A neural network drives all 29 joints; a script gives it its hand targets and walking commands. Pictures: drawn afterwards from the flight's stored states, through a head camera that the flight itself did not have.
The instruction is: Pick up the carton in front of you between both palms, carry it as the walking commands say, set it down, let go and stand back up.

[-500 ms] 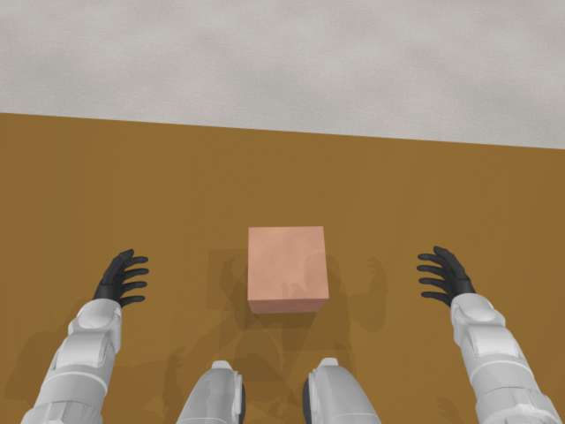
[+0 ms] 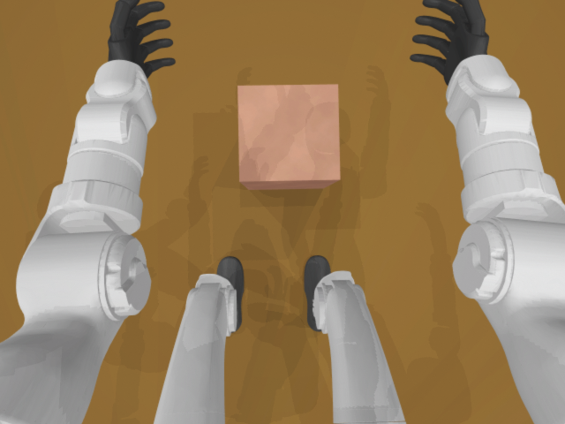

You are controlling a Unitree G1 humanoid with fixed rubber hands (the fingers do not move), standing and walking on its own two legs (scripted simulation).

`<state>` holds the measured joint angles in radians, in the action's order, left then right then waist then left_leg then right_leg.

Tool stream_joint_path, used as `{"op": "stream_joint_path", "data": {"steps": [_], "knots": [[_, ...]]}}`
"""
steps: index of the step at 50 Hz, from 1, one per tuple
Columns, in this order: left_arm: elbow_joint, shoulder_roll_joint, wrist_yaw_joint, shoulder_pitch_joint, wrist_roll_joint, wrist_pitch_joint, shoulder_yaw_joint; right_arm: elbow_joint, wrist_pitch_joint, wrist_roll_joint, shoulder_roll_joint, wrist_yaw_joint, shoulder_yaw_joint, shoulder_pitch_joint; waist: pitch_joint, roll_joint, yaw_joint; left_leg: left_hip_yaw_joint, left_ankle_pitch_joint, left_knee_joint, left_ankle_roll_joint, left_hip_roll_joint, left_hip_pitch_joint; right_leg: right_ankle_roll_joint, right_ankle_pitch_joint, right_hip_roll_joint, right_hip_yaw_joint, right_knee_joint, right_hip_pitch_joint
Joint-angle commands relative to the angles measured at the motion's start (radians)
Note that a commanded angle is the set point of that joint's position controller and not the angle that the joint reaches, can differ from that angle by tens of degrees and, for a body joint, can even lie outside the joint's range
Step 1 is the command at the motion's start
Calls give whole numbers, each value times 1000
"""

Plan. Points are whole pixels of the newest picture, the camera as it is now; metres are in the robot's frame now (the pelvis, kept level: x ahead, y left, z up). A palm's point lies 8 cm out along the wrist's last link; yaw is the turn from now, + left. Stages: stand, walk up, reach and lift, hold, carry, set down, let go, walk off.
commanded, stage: reach and lift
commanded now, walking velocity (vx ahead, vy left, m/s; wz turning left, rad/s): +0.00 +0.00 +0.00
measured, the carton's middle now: (287, 144) +0.52 -0.03 -0.52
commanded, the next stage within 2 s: none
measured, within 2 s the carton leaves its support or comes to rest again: leaves its support in 1.78 s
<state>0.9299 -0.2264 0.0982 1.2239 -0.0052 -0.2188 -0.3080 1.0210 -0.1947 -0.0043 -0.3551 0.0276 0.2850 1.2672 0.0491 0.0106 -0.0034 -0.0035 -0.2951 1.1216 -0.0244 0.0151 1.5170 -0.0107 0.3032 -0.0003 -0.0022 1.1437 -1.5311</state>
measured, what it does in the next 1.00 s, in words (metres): lowers itself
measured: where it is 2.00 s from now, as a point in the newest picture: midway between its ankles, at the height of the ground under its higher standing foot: (272, 307)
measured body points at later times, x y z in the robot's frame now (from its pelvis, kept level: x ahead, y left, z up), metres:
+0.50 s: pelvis +0.01 +0.01 -0.15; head +0.36 -0.01 +0.13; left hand +0.54 +0.17 -0.32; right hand +0.53 -0.23 -0.32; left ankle +0.10 +0.14 -0.61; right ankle +0.10 -0.11 -0.61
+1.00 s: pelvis -0.02 +0.01 -0.28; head +0.36 -0.01 -0.05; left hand +0.54 +0.16 -0.47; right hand +0.54 -0.21 -0.47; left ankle +0.10 +0.14 -0.61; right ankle +0.09 -0.11 -0.61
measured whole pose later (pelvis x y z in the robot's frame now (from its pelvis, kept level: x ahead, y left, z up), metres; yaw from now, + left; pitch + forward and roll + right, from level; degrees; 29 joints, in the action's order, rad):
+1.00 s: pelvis -0.02 +0.01 -0.28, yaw +1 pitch +36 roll +2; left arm 1.14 -0.34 0.16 1.51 -0.26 -0.05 -0.07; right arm 1.21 -0.04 0.26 -0.45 -0.08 0.04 1.53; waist 0.43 0.01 -0.02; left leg 0.02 -0.55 2.18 -0.05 -0.04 2.26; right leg 0.00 0.56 0.00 -0.02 2.20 -2.28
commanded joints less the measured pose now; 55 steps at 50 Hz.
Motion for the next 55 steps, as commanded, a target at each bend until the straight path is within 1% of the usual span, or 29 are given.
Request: {"op": "stream_joint_path", "data": {"steps": [1, 5, 9, 13, 16, 18, 22, 24, 27, 30, 33, 35, 38, 41, 45, 47, 48, 50, 53, 55], "knots": [[-105, -110, -5, 210, 36, 48, -42, -104, 44, -33, -121, -3, 45, 228, -1108, -50, -12, -49, 119, -73, -19, -93, -465, 46, -209, 59, 14, -107, 609], [-118, -62, -21, 156, 72, 97, -69, -124, 90, -64, -56, 0, 78, 177, -1094, -48, -13, -38, 235, -28, -16, -98, -360, 45, -364, 57, -2, -51, 555], [-102, -23, -24, 77, 94, 139, -92, -114, 128, -79, -2, -6, 99, 96, -1047, -48, -15, -28, 298, 73, -16, -99, -186, 44, -465, 49, -21, 59, 420], [-85, -9, -16, 32, 82, 164, -75, -94, 153, -77, 4, -17, 104, 29, -1026, -30, -35, -23, 303, 211, -25, -99, -36, 46, -472, 45, -28, 193, 252], [-107, -24, -2, 47, 42, 174, -26, -112, 165, -43, -28, -33, 81, 32, -1086, -12, -50, -25, 308, 323, -36, -102, 23, 47, -477, 46, -23, 302, 199], [-125, -45, 13, 65, 5, 175, 15, -134, 171, 2, -62, -45, 47, 56, -1149, -1, -45, -23, 329, 400, -36, -101, -8, 49, -455, 49, -11, 373, 143], [-165, -95, 46, 121, -73, 162, 88, -176, 166, 111, -128, -60, -48, 129, -1271, -4, -28, -27, 323, 537, -32, -100, -79, 56, -386, 50, 19, 501, 71], [-185, -113, 60, 165, -109, 151, 114, -184, 157, 152, -153, -66, -87, 173, -1297, -11, -27, -32, 281, 589, -32, -98, -86, 56, -330, 48, 32, 554, 48], [-198, -139, 76, 244, -154, 128, 143, -184, 135, 191, -193, -76, -120, 248, -1310, -22, -33, -43, 189, 647, -33, -92, -88, 53, -226, 43, 48, 611, 24], [-142, -152, 82, 315, -183, 107, 158, -128, 114, 206, -211, -83, -136, 318, -1203, -26, -36, -52, 53, 686, -31, -81, -25, 50, -87, 31, 50, 648, -41], [-58, -158, 75, 385, -191, 103, 163, -35, 109, 209, -212, -87, -151, 380, -1066, -25, -35, -51, -55, 725, -26, -67, 45, 46, 30, 15, 41, 678, -114], [2, -165, 69, 418, -189, 110, 162, 25, 116, 207, -213, -89, -158, 414, -993, -24, -33, -48, -94, 753, -24, -60, 84, 44, 71, 7, 33, 702, -147], [82, -180, 60, 452, -185, 130, 157, 93, 133, 208, -216, -92, -169, 457, -910, -26, -27, -42, -106, 797, -22, -53, 137, 41, 88, 0, 21, 744, -178], [133, -197, 53, 486, -190, 154, 161, 131, 152, 215, -220, -92, -186, 498, -871, -27, -22, -37, -85, 842, -23, -48, 173, 41, 64, -4, 9, 789, -184], [120, -229, 56, 546, -226, 182, 191, 113, 175, 245, -236, -102, -223, 554, -958, -30, -22, -42, -4, 904, -23, -46, 149, 42, -38, -5, 0, 850, -103], [102, -244, 58, 575, -251, 191, 223, 84, 180, 262, -240, -112, -233, 574, -1003, -33, -38, -42, 19, 928, -22, -47, 120, 44, -71, -3, 3, 870, -84], [98, -247, 58, 588, -260, 193, 240, 70, 181, 272, -240, -116, -231, 579, -1012, -20, -46, -43, 34, 940, -21, -47, 96, 43, -84, 0, 5, 874, -95], [75, -241, 61, 598, -269, 193, 260, 53, 183, 286, -241, -121, -235, 577, -1043, 6, -50, -53, 67, 958, -27, -52, 83, 39, -125, 4, 2, 888, -58], [57, -228, 61, 573, -278, 188, 272, 42, 181, 281, -229, -129, -233, 545, -1072, 1, -58, -61, 95, 966, -29, -62, 95, 41, -180, 14, 4, 899, 9], [65, -217, 64, 533, -275, 186, 265, 48, 178, 276, -208, -130, -237, 509, -1080, -6, -46, -65, 106, 966, -28, -69, 99, 41, -193, 18, 6, 900, 24]]}}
